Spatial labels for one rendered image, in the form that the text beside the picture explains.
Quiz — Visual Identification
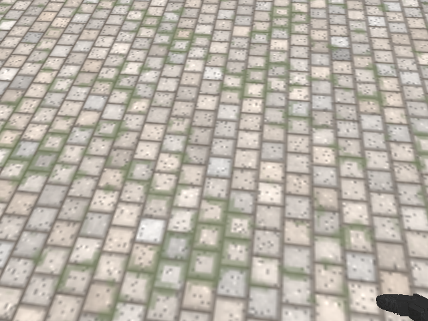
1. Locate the robot right hand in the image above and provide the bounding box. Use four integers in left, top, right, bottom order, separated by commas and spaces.
376, 294, 428, 321

